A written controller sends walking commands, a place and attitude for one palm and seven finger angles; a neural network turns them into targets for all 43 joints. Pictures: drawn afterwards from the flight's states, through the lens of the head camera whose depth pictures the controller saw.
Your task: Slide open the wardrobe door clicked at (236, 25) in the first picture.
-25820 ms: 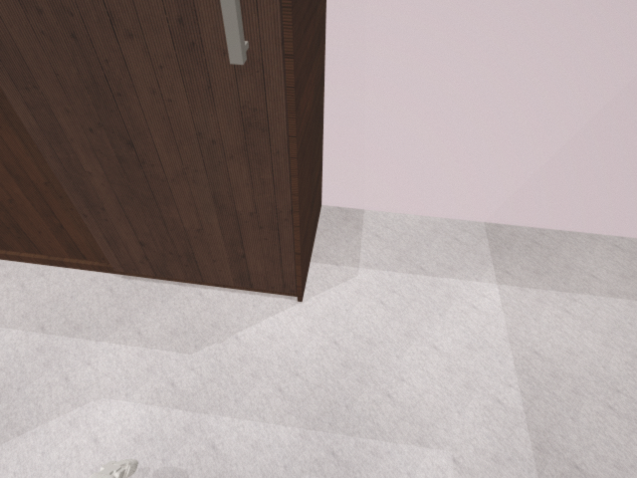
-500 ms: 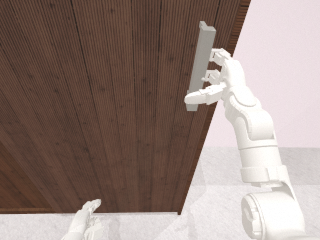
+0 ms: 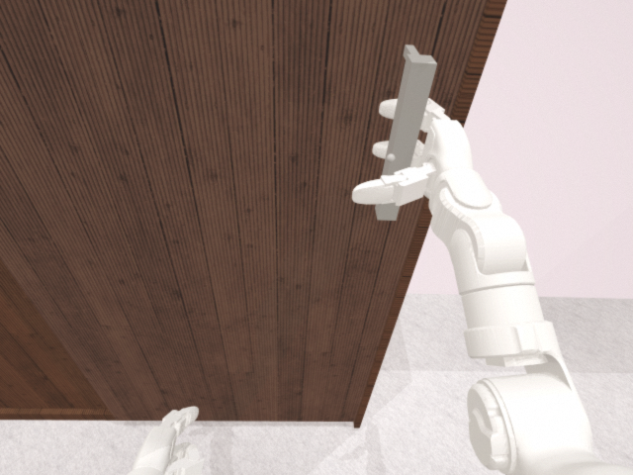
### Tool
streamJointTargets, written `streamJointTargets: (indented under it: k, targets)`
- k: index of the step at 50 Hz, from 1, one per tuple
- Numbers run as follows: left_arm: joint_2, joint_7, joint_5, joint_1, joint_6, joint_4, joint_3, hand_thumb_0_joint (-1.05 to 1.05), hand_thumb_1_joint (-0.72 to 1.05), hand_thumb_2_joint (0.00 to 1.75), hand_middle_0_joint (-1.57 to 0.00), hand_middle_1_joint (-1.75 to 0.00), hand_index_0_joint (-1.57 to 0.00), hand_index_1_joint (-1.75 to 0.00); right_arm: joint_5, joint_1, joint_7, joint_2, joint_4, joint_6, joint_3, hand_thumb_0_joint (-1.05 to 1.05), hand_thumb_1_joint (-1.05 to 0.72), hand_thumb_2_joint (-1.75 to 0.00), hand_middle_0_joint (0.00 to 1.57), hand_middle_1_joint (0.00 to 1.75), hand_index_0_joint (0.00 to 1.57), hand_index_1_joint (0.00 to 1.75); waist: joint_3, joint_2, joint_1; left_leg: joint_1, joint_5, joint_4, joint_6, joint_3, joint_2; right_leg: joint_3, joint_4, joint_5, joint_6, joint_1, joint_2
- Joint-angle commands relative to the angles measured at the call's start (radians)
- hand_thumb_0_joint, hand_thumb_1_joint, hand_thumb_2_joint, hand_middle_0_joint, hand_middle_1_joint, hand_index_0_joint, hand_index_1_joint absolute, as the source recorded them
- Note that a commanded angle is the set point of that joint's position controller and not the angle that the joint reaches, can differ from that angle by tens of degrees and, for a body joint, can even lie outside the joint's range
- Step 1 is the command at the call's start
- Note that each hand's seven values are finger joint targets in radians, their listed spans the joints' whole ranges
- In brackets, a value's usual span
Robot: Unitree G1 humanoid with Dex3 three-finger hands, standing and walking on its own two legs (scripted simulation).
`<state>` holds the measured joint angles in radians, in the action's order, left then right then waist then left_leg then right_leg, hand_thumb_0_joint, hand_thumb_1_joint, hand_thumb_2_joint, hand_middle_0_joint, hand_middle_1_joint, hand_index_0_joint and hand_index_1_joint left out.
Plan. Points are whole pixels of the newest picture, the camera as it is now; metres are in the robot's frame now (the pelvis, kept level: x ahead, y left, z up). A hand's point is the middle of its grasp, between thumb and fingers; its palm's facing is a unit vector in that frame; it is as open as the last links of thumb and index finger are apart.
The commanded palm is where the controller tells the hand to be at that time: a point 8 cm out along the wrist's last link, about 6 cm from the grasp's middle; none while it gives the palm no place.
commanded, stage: slide the fingers in behind the handle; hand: right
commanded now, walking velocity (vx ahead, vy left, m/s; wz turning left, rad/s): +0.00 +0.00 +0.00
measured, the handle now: (397, 138) +0.45 -0.07 +0.25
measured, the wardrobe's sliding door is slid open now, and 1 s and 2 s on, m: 0.00 0.00 0.00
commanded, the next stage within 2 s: grip the handle and tug to test in 0.24 s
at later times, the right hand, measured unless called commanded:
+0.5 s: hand (394, 157) +0.40 -0.06 +0.25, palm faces -0.06 +1.00 -0.01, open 13.4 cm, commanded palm +0.37 -0.11 +0.25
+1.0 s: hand (396, 158) +0.40 -0.06 +0.25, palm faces -0.07 +1.00 -0.02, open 6.7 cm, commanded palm +0.38 -0.11 +0.25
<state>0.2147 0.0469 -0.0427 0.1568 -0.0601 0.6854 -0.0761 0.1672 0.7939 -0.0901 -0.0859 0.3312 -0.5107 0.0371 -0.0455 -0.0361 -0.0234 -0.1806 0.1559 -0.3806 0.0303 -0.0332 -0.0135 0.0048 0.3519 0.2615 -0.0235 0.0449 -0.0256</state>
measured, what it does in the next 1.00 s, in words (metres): stands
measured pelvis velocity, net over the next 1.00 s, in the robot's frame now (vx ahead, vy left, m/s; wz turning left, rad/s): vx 0.00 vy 0.00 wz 0.00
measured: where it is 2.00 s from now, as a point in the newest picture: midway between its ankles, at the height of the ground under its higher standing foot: outside the picture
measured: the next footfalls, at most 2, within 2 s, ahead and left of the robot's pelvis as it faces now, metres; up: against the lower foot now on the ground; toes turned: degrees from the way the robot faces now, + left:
none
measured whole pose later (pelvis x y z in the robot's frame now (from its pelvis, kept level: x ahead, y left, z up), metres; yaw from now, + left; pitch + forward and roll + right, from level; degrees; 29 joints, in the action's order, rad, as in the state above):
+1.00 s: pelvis +0.00 +0.00 +0.00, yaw +0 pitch -2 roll +0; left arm 0.22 0.05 -0.04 0.15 -0.03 0.68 -0.07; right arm 0.17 0.79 -0.08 -0.10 0.34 -0.48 0.03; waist -0.04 -0.03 -0.03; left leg -0.18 0.15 -0.37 0.03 -0.03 -0.01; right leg 0.00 0.35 0.26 -0.03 0.05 -0.03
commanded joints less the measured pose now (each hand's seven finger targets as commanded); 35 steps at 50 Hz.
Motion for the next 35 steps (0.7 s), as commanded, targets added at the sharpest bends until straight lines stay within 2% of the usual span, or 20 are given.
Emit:
streamJointTargets:
  k: [1, 2, 4, 6, 10, 12, 13, 14, 15, 16, 17, 18, 19, 20, 22, 28, 29, 32, 34, 35]
  targets:
    - [0.088, 0.015, 0.002, -0.176, 0.063, -0.161, 0.033, 0.00, 0.90, 0.90, -0.20, -0.30, -0.20, -0.30, 0.003, 0.544, -0.006, -0.094, -0.220, 0.070, 0.032, 0.00, 0.50, -0.30, 0.30, 1.20, 0.30, 1.20, -0.247, 0.100, 0.002, 0.162, -0.147, 0.036, 0.017, 0.021, 0.026, -0.002, -0.038, -0.227, -0.006, 0.044, 0.018]
    - [0.086, 0.014, 0.003, -0.177, 0.066, -0.167, 0.035, 0.00, 0.90, 0.90, -0.20, -0.30, -0.20, -0.30, 0.004, 0.538, -0.007, -0.097, -0.233, 0.079, 0.036, 0.00, 0.50, -0.30, 0.30, 1.20, 0.30, 1.20, -0.269, 0.096, -0.006, 0.177, -0.170, 0.030, 0.018, 0.023, 0.026, 0.000, -0.034, -0.243, -0.007, 0.040, 0.017]
    - [0.088, 0.016, 0.003, -0.176, 0.067, -0.166, 0.037, 0.00, 0.90, 0.90, -0.20, -0.30, -0.20, -0.30, 0.004, 0.526, -0.003, -0.092, -0.222, 0.095, 0.026, 0.00, 0.50, -0.30, 0.30, 1.20, 0.30, 1.20, -0.274, 0.084, -0.004, 0.180, -0.192, 0.026, 0.017, 0.022, 0.027, 0.001, -0.033, -0.261, -0.005, 0.030, 0.016]
    - [0.090, 0.016, 0.005, -0.168, 0.071, -0.162, 0.036, 0.00, 0.90, 0.90, -0.20, -0.30, -0.20, -0.30, 0.006, 0.528, 0.000, -0.115, -0.224, 0.105, 0.046, 0.00, 0.50, -0.30, 0.30, 1.20, 0.30, 1.20, -0.288, 0.127, -0.005, 0.198, -0.197, 0.026, 0.015, 0.022, 0.026, 0.000, -0.035, -0.257, -0.005, 0.043, 0.017]
    - [0.092, 0.017, 0.002, -0.172, 0.070, -0.158, 0.034, 0.00, 0.90, 0.90, -0.20, -0.30, -0.20, -0.30, 0.000, 0.530, -0.001, -0.109, -0.192, 0.098, 0.039, 0.00, 0.50, -0.30, 0.30, 1.20, 0.30, 1.20, -0.241, 0.096, 0.001, 0.164, -0.142, 0.044, 0.013, 0.025, 0.029, 0.001, -0.043, -0.210, -0.008, 0.053, 0.016]
    - [0.093, 0.019, 0.003, -0.169, 0.069, -0.151, 0.033, 0.00, 0.90, 0.90, -0.20, -0.30, -0.20, -0.30, -0.003, 0.542, -0.006, -0.123, -0.169, 0.088, 0.053, 0.00, 0.50, -0.30, 0.30, 1.20, 0.30, 1.20, -0.230, 0.120, 0.002, 0.159, -0.112, 0.055, 0.011, 0.027, 0.029, 0.002, -0.045, -0.184, -0.011, 0.067, 0.014]
    - [0.092, 0.018, 0.004, -0.171, 0.070, -0.154, 0.035, 0.00, 0.90, 0.90, -0.20, -0.30, -0.20, -0.30, -0.002, 0.534, -0.005, -0.131, -0.179, 0.086, 0.061, 0.00, 0.50, -0.30, 0.30, 1.20, 0.30, 1.20, -0.245, 0.120, -0.002, 0.174, -0.135, 0.050, 0.012, 0.030, 0.030, 0.003, -0.041, -0.202, -0.014, 0.064, 0.015]
    - [0.095, 0.019, 0.003, -0.179, 0.068, -0.161, 0.037, 0.00, 0.90, 0.90, -0.20, -0.30, -0.20, -0.30, -0.004, 0.515, -0.005, -0.148, -0.193, 0.091, 0.071, 0.00, 0.50, -0.30, 0.30, 1.20, 0.30, 1.20, -0.261, 0.093, -0.014, 0.188, -0.146, 0.047, 0.014, 0.030, 0.031, 0.006, -0.043, -0.218, -0.011, 0.055, 0.013]
    - [0.092, 0.019, 0.002, -0.179, 0.068, -0.165, 0.034, 0.00, 0.90, 0.90, -0.20, -0.30, -0.20, -0.30, 0.000, 0.514, -0.003, -0.140, -0.196, 0.092, 0.069, 0.00, 0.50, -0.30, 0.30, 1.20, 0.30, 1.20, -0.275, 0.101, -0.013, 0.201, -0.167, 0.041, 0.013, 0.030, 0.032, 0.006, -0.042, -0.230, -0.012, 0.057, 0.012]
    - [0.091, 0.019, 0.001, -0.180, 0.067, -0.160, 0.033, 0.00, 0.90, 0.90, -0.20, -0.30, -0.20, -0.30, -0.001, 0.526, -0.001, -0.141, -0.185, 0.092, 0.065, 0.00, 0.50, -0.30, 0.30, 1.20, 0.30, 1.20, -0.261, 0.098, -0.008, 0.190, -0.162, 0.045, 0.012, 0.031, 0.032, 0.008, -0.039, -0.220, -0.011, 0.061, 0.013]
    - [0.089, 0.018, 0.002, -0.176, 0.070, -0.160, 0.032, 0.00, 0.90, 0.90, -0.20, -0.30, -0.20, -0.30, -0.001, 0.554, 0.002, -0.114, -0.191, 0.095, 0.041, 0.00, 0.50, -0.30, 0.30, 1.20, 0.30, 1.20, -0.255, 0.088, 0.002, 0.179, -0.155, 0.044, 0.013, 0.030, 0.032, 0.006, -0.041, -0.212, -0.011, 0.059, 0.012]
    - [0.089, 0.018, 0.002, -0.169, 0.072, -0.158, 0.033, 0.00, 0.90, 0.90, -0.20, -0.30, -0.20, -0.30, 0.000, 0.548, 0.004, -0.106, -0.180, 0.098, 0.036, 0.00, 0.45, -0.32, 0.30, 1.21, 0.30, 1.21, -0.252, 0.121, 0.006, 0.177, -0.151, 0.046, 0.011, 0.028, 0.029, 0.004, -0.041, -0.209, -0.012, 0.059, 0.015]
    - [0.093, 0.020, 0.003, -0.173, 0.074, -0.164, 0.037, 0.00, 0.90, 0.90, -0.20, -0.30, -0.20, -0.30, 0.002, 0.518, 0.006, -0.110, -0.181, 0.102, 0.040, 0.00, 0.41, -0.34, 0.31, 1.21, 0.31, 1.21, -0.250, 0.112, -0.002, 0.178, -0.159, 0.046, 0.012, 0.027, 0.028, 0.002, -0.044, -0.221, -0.012, 0.049, 0.016]
    - [0.095, 0.019, 0.003, -0.169, 0.076, -0.163, 0.035, 0.00, 0.90, 0.90, -0.20, -0.30, -0.20, -0.30, 0.007, 0.523, 0.009, -0.124, -0.191, 0.106, 0.053, 0.00, 0.36, -0.36, 0.32, 1.22, 0.32, 1.22, -0.263, 0.129, -0.003, 0.186, -0.170, 0.043, 0.012, 0.026, 0.028, 0.001, -0.043, -0.229, -0.012, 0.050, 0.016]
    - [0.092, 0.019, 0.004, -0.175, 0.075, -0.166, 0.035, 0.00, 0.90, 0.90, -0.20, -0.30, -0.20, -0.30, 0.009, 0.513, 0.016, -0.143, -0.212, 0.108, 0.072, 0.00, 0.27, -0.40, 0.32, 1.23, 0.32, 1.23, -0.295, 0.113, -0.013, 0.213, -0.202, 0.035, 0.013, 0.030, 0.030, 0.008, -0.038, -0.247, -0.012, 0.049, 0.012]
    - [0.090, 0.015, -0.001, -0.176, 0.077, -0.164, 0.035, 0.00, 0.90, 0.90, -0.20, -0.30, -0.20, -0.30, 0.000, 0.516, 0.013, -0.114, -0.222, 0.099, 0.038, 0.00, -0.01, -0.52, 0.35, 1.27, 0.35, 1.27, -0.252, 0.097, -0.001, 0.175, -0.159, 0.047, 0.012, 0.029, 0.029, 0.007, -0.040, -0.217, -0.011, 0.050, 0.016]
    - [0.094, 0.017, -0.001, -0.179, 0.076, -0.164, 0.036, 0.00, 0.90, 0.90, -0.20, -0.30, -0.20, -0.30, 0.000, 0.500, 0.013, -0.117, -0.201, 0.094, 0.040, 0.00, -0.06, -0.54, 0.36, 1.28, 0.36, 1.28, -0.236, 0.092, -0.005, 0.169, -0.144, 0.052, 0.013, 0.025, 0.028, 0.003, -0.044, -0.212, -0.010, 0.051, 0.014]
    - [0.095, 0.019, 0.001, -0.176, 0.079, -0.159, 0.035, 0.00, 0.90, 0.90, -0.20, -0.30, -0.20, -0.30, 0.005, 0.525, 0.012, -0.133, -0.207, 0.088, 0.057, 0.00, -0.20, -0.60, 0.38, 1.30, 0.38, 1.30, -0.256, 0.119, -0.001, 0.177, -0.145, 0.049, 0.011, 0.027, 0.028, 0.003, -0.042, -0.211, -0.013, 0.055, 0.015]
    - [0.095, 0.017, 0.002, -0.182, 0.078, -0.168, 0.036, 0.00, 0.90, 0.90, -0.20, -0.30, -0.20, -0.30, 0.011, 0.495, 0.014, -0.133, -0.221, 0.090, 0.060, 0.00, -0.29, -0.64, 0.38, 1.31, 0.38, 1.31, -0.265, 0.093, -0.016, 0.191, -0.165, 0.042, 0.014, 0.026, 0.028, 0.003, -0.043, -0.232, -0.009, 0.049, 0.012]
    - [0.094, 0.018, 0.000, -0.181, 0.077, -0.165, 0.033, 0.00, 0.90, 0.90, -0.20, -0.30, -0.20, -0.30, 0.012, 0.499, 0.015, -0.134, -0.213, 0.091, 0.060, 0.00, -0.34, -0.66, 0.39, 1.32, 0.39, 1.32, -0.259, 0.097, -0.009, 0.185, -0.166, 0.042, 0.014, 0.025, 0.029, 0.003, -0.042, -0.230, -0.008, 0.052, 0.014]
